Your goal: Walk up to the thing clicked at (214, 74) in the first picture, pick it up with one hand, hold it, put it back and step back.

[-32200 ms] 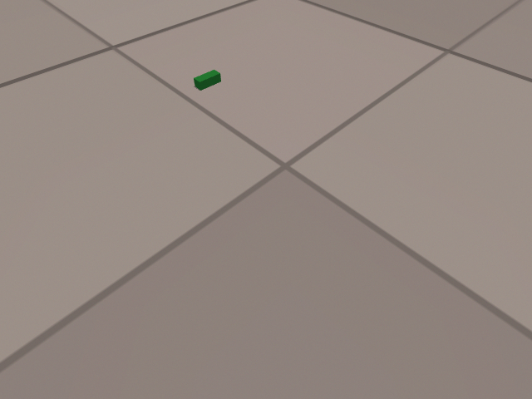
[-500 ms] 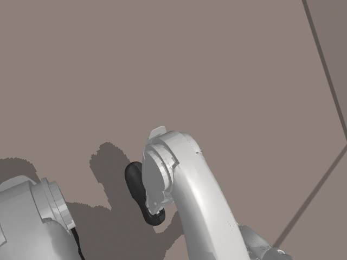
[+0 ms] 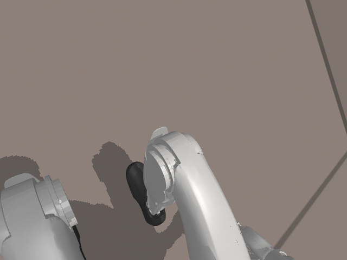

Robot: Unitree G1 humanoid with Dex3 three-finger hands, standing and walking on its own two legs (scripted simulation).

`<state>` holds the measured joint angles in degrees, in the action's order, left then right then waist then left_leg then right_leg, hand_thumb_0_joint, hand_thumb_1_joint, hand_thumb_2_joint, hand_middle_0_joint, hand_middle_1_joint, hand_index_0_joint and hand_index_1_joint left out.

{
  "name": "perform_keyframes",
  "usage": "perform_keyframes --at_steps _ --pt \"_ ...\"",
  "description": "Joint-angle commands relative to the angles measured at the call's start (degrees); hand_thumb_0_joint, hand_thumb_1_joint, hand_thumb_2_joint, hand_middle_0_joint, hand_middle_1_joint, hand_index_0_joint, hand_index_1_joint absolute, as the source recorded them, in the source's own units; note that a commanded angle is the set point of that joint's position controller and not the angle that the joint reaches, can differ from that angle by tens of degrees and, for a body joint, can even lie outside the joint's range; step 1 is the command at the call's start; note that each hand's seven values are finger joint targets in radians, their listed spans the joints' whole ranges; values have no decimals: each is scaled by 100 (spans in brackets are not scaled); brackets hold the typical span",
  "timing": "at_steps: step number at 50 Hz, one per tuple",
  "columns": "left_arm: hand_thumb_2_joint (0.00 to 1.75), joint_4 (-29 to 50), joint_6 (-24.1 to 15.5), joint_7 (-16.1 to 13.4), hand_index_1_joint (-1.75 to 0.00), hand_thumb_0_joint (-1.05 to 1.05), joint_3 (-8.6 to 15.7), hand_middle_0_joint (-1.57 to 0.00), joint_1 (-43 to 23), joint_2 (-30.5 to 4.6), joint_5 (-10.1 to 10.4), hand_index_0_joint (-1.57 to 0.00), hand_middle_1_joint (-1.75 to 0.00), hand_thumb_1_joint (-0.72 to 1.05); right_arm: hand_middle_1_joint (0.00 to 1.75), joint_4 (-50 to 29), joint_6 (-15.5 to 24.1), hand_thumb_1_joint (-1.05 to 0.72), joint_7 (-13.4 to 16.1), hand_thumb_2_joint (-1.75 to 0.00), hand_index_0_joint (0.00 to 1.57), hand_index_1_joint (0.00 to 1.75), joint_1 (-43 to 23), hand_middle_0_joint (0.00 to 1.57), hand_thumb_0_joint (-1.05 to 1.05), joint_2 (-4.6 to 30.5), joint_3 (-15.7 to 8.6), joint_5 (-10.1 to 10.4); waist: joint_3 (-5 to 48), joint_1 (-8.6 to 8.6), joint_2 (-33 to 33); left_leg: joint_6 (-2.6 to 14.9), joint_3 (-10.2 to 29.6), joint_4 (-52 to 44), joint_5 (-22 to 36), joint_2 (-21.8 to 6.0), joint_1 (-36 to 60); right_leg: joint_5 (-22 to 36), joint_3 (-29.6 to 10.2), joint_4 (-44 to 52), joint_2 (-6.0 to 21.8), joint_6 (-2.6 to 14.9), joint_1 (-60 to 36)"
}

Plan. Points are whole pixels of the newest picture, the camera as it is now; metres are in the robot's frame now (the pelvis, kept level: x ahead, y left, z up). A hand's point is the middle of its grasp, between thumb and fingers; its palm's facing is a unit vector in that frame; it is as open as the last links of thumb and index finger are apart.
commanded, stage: withdraw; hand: left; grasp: from above
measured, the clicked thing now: out of the picture +0.46 +0.33 -0.28
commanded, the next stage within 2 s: home in 0.62 s
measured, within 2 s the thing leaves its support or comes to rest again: neither
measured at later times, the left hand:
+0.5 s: hand out of the picture +0.45 +0.33 -0.06, palm faces -0.45 -0.12 -0.88, open 14.0 cm
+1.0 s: hand out of the picture +0.46 +0.33 -0.14, palm faces -0.30 -0.24 -0.92, open 12.3 cm
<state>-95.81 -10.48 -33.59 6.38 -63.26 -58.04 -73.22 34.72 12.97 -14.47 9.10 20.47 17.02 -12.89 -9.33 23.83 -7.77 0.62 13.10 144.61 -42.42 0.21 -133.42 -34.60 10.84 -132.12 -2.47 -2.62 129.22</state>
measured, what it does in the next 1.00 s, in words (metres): stands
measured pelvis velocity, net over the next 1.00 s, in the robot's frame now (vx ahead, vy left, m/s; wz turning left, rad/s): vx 0.00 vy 0.00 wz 0.12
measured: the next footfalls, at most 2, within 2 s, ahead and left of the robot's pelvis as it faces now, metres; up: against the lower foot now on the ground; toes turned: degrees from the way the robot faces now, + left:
none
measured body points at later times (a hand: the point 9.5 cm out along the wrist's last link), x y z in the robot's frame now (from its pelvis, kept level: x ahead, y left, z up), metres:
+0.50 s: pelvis -0.01 -0.01 +0.06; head +0.20 +0.08 +0.44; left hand +0.47 +0.33 -0.01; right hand +0.10 -0.27 -0.05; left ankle +0.06 +0.12 -0.28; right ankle +0.13 -0.11 -0.28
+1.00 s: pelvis +0.00 +0.00 +0.02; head +0.24 +0.10 +0.39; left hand +0.47 +0.34 -0.09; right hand +0.05 -0.26 -0.07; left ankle +0.06 +0.12 -0.28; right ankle +0.13 -0.11 -0.28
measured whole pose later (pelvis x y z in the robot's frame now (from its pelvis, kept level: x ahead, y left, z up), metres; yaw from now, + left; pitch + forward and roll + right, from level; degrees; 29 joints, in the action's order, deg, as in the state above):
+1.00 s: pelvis +0.00 +0.00 +0.02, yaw +7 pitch +36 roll -9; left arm -75.4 -8.9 -20.8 6.3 -55.6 -42.7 -63.8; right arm 39.2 3.1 -7.6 14.5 14.6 6.4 -7.1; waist 2.2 16.4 -0.6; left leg 0.8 6.4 137.4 -39.6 1.6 -133.7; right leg -35.5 5.1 -130.3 -0.1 -1.7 130.9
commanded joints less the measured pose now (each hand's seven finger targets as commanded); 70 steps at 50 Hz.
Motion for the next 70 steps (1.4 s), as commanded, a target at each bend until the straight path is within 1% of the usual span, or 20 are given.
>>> perform_keyframes --at_steps 1,2,4,13,19,22,29,35,40,43,47,49,55,58,60,62,63,65,66,70 --pt "100 1649 174 -141 -99 0 63 -8 -1380 -1060 138 -7 -98 -53 30 149 -2 -91 -26 -90 20 30 1033 20 0 1790 -862 112 4679 -200 4313 -181 -467 -1814 1956 -175 3537 1557 405 755 -174 496 -2048" --pt "100 1716 275 -109 -99 0 334 -7 -996 -1262 168 -7 -99 -53 30 226 -71 -90 -28 -90 20 30 1127 20 0 1803 -979 131 4964 -345 4246 -164 -529 -1872 2095 -161 3571 1672 361 830 -203 491 -2331" --pt "100 2399 396 108 -99 0 113 -7 -1070 -745 284 -7 -98 -53 30 250 -180 -90 -84 -90 20 30 1098 20 0 1596 -1101 264 5356 -562 4284 -127 -667 -1873 2244 -122 3544 1751 249 859 -206 521 -2268" --pt "102 3286 775 1493 -101 0 -610 -8 -1377 628 830 -7 -100 -54 30 398 -833 -90 41 -91 20 30 1430 20 0 1391 -1659 662 5265 -488 3126 -12 -758 -2509 1581 11 3381 1225 -34 1490 -107 563 -2234" --pt "102 2554 706 2185 -101 0 -743 -10 -1108 675 853 -9 -99 -51 30 308 -1221 -90 504 -90 20 30 1417 20 0 1213 -1712 767 4413 -541 1802 116 -1023 -2623 821 155 2478 302 -348 2128 -71 586 -2516" --pt "103 2695 532 2342 -102 0 -787 -9 -1388 613 820 -8 -101 -51 30 131 -1301 -90 732 -90 20 30 1227 20 0 1064 -1598 781 4312 -656 1857 108 -1133 -2751 768 207 2376 106 -438 2227 -28 593 -2602" --pt "101 1966 182 2152 -100 0 -797 -10 -1481 456 596 -9 -99 -51 30 130 -1309 -89 987 -90 20 30 1145 20 0 978 -1387 748 4284 -589 1755 149 -1137 -2700 706 209 2274 57 -496 2085 -17 532 -2499" --pt "101 1625 -165 1657 -101 0 -758 -9 -1894 243 357 -9 -100 -51 30 228 -1185 -90 1022 -90 20 30 1193 20 0 1081 -1263 663 4430 -513 2131 115 -1028 -2517 630 180 2451 65 -380 1730 -17 537 -2065" --pt "93 1731 -303 1132 -71 0 -329 -25 -2166 -210 204 -22 -69 -24 30 275 -1025 -88 956 -89 20 30 1372 20 0 1168 -1274 483 4878 -526 2778 22 -961 -2396 922 156 2952 380 -197 1390 11 558 -1928" --pt "88 2321 -206 933 -62 0 -44 -23 -2041 -306 373 -21 -60 -9 30 316 -896 -89 882 -90 20 30 1557 20 0 1199 -1392 443 5504 -682 3353 -37 -999 -2407 1405 130 3516 850 -115 1224 58 567 -1961" --pt "93 3465 163 909 -58 0 306 -24 -1593 -275 1028 -22 -56 14 30 271 -868 -89 782 -90 20 30 1657 20 0 1204 -1677 575 6748 -1041 3861 -71 -1005 -2692 1913 99 4341 1280 -152 1260 112 569 -2332" --pt "92 3382 415 1037 -54 0 229 -23 -1169 126 1494 -21 -53 24 30 331 -890 -89 731 -90 20 30 1687 20 0 1107 -1781 672 6736 -1088 3565 -9 -1075 -2717 2038 95 4291 1383 -219 1426 79 554 -2536" --pt "94 4560 956 1918 -47 0 184 -22 208 831 2693 -21 -46 49 30 291 -1069 -89 672 -90 20 30 1701 20 0 990 -2063 1007 6547 -1436 2985 45 -1010 -3373 2083 101 4416 1322 -403 2066 88 543 -3043" --pt "95 5251 1166 2443 -43 0 63 -22 1108 1415 3402 -21 -42 65 30 36 -1181 -90 728 -90 20 30 1422 20 0 838 -2079 1166 5884 -1380 2239 110 -889 -3762 1703 93 4065 1193 -441 2484 81 513 -3303" --pt "97 5542 1295 2702 -41 0 284 -22 1729 1330 3780 -22 -40 76 30 -138 -1237 -90 823 -90 20 30 1182 20 0 852 -2109 1234 5587 -1478 1904 121 -818 -4019 1481 79 4057 1029 -487 2749 101 516 -3538" --pt "96 5976 1402 3001 -36 0 -98 -22 2233 1954 4153 -21 -36 86 30 -304 -1265 -90 885 -90 20 30 1036 20 0 751 -2123 1272 5322 -1446 1736 104 -780 -4291 1393 41 4289 910 -524 3025 111 524 -3619" --pt "93 6565 1402 3095 -32 0 -246 -21 2054 2176 4396 -21 -32 91 30 -387 -1242 -90 922 -90 20 30 954 20 0 671 -2116 1291 5388 -1464 1755 98 -790 -4409 1258 33 4457 805 -543 3193 106 525 -3737" --pt "90 6511 1503 3116 -30 0 97 -20 2709 2000 4756 -20 -30 90 30 -331 -1203 -90 1011 -90 20 30 914 20 0 682 -2148 1334 5034 -1586 1688 80 -774 -4694 978 11 4603 547 -577 3457 117 521 -3856" --pt "90 7500 1418 3139 -30 0 -107 -20 2313 2189 4944 -20 -30 90 30 -519 -1149 -90 1046 -90 20 30 765 20 0 583 -2129 1356 5221 -1617 1838 67 -788 -4829 1046 6 4851 639 -610 3574 124 522 -3962" --pt "90 7602 1518 3017 -30 0 -14 -20 3084 2437 5443 -20 -30 90 30 -608 -987 -90 1234 -90 20 30 394 20 0 506 -2099 1442 4913 -1696 1798 62 -736 -5364 726 -12 5365 481 -677 3994 128 483 -4286"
